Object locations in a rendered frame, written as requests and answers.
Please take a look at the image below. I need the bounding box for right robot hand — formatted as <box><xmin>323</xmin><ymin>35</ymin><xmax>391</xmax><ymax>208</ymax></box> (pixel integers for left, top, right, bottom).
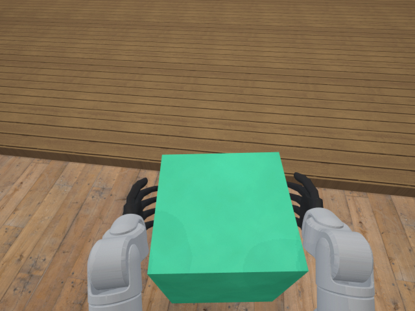
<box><xmin>287</xmin><ymin>172</ymin><xmax>324</xmax><ymax>230</ymax></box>

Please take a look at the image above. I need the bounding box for left robot forearm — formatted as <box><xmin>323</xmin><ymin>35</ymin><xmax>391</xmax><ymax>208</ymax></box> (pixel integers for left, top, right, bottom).
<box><xmin>87</xmin><ymin>214</ymin><xmax>149</xmax><ymax>311</ymax></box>

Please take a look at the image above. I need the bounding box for carton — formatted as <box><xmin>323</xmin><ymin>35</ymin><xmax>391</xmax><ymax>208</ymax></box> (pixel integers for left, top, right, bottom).
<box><xmin>147</xmin><ymin>152</ymin><xmax>309</xmax><ymax>303</ymax></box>

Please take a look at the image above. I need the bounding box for right robot forearm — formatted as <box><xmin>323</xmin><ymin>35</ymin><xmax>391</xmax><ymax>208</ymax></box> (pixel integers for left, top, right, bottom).
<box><xmin>302</xmin><ymin>207</ymin><xmax>375</xmax><ymax>311</ymax></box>

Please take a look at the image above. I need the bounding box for left robot hand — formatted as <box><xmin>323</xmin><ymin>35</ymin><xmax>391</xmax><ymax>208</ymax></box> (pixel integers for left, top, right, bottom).
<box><xmin>123</xmin><ymin>178</ymin><xmax>158</xmax><ymax>230</ymax></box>

